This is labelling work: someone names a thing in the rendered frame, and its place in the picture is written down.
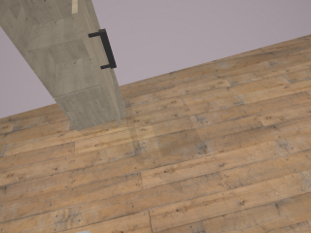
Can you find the cupboard door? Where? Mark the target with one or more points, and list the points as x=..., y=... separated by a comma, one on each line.
x=84, y=23

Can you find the handle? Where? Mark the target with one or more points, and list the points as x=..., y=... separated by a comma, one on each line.
x=107, y=47

